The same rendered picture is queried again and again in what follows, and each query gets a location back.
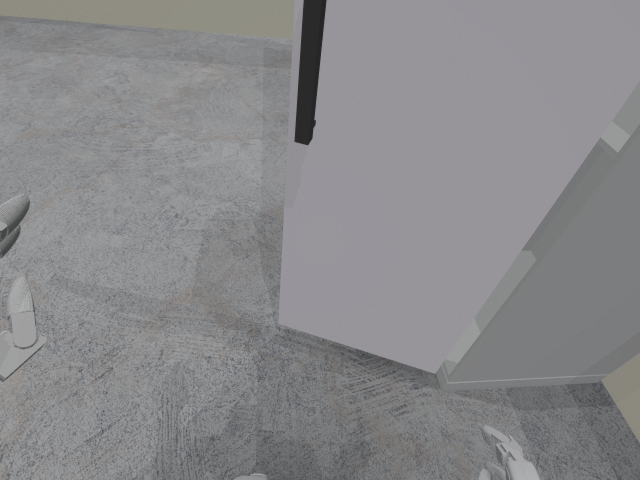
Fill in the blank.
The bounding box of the fridge door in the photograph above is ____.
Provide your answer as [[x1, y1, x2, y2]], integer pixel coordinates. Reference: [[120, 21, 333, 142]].
[[278, 0, 640, 374]]

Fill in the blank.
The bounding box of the robot left hand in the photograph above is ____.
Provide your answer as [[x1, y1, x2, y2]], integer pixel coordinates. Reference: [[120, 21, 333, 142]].
[[0, 194, 47, 382]]

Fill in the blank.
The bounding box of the handle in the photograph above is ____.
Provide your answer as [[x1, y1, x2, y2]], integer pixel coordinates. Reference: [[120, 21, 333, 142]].
[[295, 0, 326, 145]]

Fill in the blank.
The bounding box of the robot right hand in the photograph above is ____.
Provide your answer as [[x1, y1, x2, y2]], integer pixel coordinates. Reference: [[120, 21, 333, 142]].
[[478, 425, 541, 480]]

